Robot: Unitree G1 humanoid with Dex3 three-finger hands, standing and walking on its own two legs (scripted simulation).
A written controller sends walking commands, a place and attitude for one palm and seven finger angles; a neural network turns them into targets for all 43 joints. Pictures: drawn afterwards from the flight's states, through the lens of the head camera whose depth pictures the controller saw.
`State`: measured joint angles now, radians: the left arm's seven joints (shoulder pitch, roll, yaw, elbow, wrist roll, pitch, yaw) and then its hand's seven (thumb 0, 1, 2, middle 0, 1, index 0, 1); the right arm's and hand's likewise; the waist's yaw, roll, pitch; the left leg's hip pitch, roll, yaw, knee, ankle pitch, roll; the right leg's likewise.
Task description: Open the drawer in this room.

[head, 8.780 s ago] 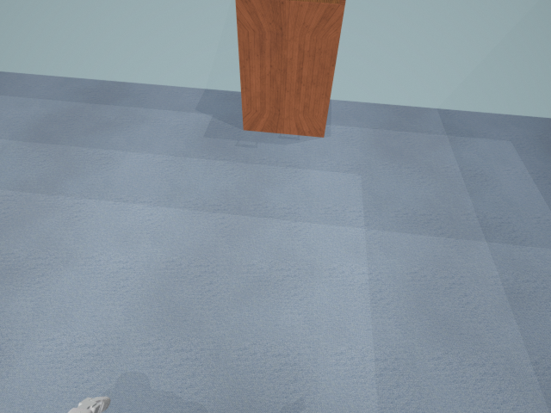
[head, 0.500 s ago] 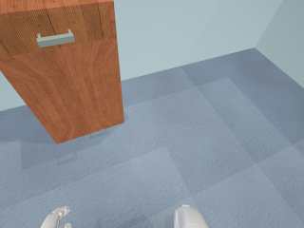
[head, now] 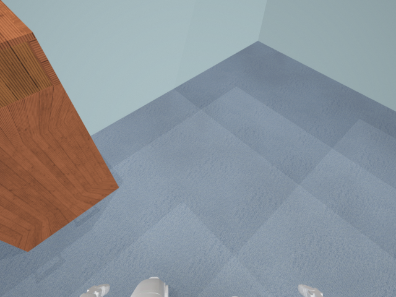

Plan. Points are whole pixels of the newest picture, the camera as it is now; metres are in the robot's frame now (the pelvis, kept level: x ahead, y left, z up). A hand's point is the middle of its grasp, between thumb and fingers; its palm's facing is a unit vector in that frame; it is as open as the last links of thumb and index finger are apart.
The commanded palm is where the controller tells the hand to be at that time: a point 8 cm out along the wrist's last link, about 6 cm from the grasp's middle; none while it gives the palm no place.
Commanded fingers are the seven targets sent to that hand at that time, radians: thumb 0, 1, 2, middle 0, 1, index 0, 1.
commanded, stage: walk to a spot facing it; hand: left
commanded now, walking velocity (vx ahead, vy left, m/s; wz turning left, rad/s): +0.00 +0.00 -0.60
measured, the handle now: out of the picture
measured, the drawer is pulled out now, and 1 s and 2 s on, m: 0.00 0.00 0.00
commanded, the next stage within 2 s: turn to face it in 1.50 s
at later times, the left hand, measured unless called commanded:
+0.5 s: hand (115, 290) +0.15 +0.20 -0.16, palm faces -0.30 -0.93 -0.22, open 7.4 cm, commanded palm none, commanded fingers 0.00 0.90 0.90 -0.20 -0.30 -0.20 -0.30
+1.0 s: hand (148, 273) +0.19 +0.13 -0.17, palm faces -0.55 -0.81 -0.21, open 7.4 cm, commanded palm none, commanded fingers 0.00 0.90 0.90 -0.20 -0.30 -0.20 -0.30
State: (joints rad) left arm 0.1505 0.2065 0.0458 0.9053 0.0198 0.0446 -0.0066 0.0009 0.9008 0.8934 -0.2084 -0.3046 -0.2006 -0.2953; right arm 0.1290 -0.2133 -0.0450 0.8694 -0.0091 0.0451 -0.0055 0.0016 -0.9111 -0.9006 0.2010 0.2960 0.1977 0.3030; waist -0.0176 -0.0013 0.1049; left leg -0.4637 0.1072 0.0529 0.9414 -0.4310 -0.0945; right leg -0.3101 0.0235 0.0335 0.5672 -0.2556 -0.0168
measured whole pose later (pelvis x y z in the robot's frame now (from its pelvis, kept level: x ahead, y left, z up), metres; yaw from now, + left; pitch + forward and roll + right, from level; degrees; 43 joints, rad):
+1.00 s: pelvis -0.01 +0.02 +0.00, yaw -36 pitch +1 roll -1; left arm 0.16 0.26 0.06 0.89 0.01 0.06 -0.01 0.00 0.90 0.89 -0.21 -0.30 -0.20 -0.30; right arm 0.15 -0.23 -0.04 0.86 0.00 0.03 -0.02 0.00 -0.91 -0.90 0.20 0.30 0.20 0.30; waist 0.00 -0.04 0.08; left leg -0.29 0.04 0.06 0.57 -0.32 -0.04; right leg -0.34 0.08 0.12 0.57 -0.24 -0.01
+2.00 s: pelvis +0.07 -0.12 +0.00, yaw -53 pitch -1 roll -2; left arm 0.18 0.20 0.04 1.02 0.01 0.03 0.02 0.00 0.91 0.89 -0.20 -0.30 -0.20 -0.29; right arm 0.20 -0.16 -0.02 0.99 -0.02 0.02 0.00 0.00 -0.92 -0.90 0.20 0.30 0.20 0.30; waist -0.01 -0.03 0.09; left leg -0.36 -0.01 0.08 0.56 -0.20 0.08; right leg -0.37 -0.04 -0.02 1.11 -0.49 0.04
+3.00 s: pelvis +0.03 -0.14 +0.00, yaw -15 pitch +0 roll -1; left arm 0.21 0.29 0.07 0.93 0.01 0.07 0.01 0.00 0.91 0.89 -0.20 -0.30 -0.19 -0.29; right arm 0.10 -0.23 -0.04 0.87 -0.01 0.03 0.02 0.00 -0.91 -0.90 0.20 0.30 0.20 0.30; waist 0.03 -0.04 0.10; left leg -0.24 0.00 0.03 0.53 -0.30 0.03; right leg -0.48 -0.11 -0.05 1.12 -0.45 0.10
